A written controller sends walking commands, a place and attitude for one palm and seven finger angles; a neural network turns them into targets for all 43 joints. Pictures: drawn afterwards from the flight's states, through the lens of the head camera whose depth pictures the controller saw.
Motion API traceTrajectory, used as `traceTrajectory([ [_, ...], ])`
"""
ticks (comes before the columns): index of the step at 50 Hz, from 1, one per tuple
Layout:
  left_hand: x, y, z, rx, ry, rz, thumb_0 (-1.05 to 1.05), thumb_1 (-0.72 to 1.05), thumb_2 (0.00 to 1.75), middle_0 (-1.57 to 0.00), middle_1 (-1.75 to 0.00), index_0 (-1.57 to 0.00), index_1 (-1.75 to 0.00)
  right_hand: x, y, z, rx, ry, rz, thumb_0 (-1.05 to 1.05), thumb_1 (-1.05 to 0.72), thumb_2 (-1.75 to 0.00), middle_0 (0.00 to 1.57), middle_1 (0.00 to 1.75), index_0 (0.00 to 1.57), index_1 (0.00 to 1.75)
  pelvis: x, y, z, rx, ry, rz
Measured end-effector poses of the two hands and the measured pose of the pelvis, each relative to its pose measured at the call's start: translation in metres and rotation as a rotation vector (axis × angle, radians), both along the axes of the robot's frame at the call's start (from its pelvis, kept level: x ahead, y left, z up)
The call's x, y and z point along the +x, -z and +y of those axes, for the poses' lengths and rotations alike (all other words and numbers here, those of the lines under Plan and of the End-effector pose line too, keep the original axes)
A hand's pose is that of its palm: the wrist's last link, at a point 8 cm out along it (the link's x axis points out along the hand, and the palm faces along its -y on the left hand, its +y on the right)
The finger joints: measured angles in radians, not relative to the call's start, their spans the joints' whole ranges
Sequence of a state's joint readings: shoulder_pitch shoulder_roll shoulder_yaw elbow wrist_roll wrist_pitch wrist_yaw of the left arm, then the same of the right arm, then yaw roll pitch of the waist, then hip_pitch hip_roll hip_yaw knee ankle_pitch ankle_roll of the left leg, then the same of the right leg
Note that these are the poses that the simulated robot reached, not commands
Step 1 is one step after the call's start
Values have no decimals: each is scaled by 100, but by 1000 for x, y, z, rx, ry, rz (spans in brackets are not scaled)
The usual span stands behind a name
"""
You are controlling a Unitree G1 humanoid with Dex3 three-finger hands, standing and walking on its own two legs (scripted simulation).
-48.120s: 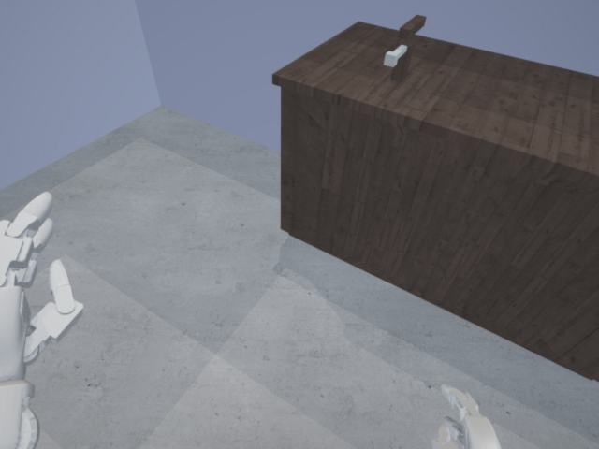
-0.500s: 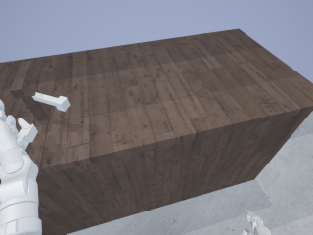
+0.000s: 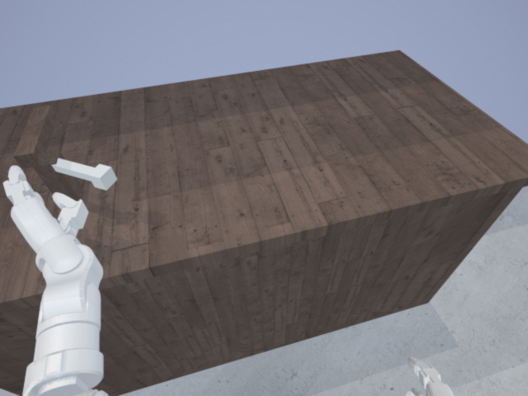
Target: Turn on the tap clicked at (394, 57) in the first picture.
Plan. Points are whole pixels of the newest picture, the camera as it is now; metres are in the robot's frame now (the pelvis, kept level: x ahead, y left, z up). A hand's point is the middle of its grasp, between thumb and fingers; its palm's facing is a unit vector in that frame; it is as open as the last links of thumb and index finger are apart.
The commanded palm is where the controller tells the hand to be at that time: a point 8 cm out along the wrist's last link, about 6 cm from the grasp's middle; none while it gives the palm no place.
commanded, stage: push the lever round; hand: left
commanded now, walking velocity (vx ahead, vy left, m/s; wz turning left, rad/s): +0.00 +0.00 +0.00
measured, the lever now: (102, 177) +0.41 +0.30 +0.12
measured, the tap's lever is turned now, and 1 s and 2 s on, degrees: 55 55 55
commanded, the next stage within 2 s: none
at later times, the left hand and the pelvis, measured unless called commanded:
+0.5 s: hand (93, 196) +0.37 +0.29 +0.12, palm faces +0.83 -0.56 -0.05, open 8.2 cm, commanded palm +0.33 +0.30 +0.12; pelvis +0.00 +0.00 +0.00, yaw +1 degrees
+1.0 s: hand (100, 190) +0.38 +0.29 +0.13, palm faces +0.87 -0.49 -0.04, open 8.4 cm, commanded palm +0.35 +0.29 +0.12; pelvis +0.00 -0.01 +0.00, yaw +1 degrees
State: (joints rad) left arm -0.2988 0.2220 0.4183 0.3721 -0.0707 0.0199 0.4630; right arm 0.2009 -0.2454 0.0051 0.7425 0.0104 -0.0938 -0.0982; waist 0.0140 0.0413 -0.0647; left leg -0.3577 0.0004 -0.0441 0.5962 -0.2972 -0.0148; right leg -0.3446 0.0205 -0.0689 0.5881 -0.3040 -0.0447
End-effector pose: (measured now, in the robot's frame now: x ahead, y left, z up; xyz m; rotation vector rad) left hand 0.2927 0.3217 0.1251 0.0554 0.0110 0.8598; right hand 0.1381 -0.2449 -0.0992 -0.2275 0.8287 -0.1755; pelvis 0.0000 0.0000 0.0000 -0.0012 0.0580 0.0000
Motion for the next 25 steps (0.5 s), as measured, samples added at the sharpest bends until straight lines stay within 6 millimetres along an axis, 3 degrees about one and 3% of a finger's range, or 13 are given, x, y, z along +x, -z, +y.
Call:
traceTrajectory([
  [25,16,-2,-19,-20,-122,6,2,90,90,-15,-15,-6,-12,-1,4,4,7,-21,39,1,-90,-90,21,30,20,30,-2,-1,-2,0,-12,6],
])
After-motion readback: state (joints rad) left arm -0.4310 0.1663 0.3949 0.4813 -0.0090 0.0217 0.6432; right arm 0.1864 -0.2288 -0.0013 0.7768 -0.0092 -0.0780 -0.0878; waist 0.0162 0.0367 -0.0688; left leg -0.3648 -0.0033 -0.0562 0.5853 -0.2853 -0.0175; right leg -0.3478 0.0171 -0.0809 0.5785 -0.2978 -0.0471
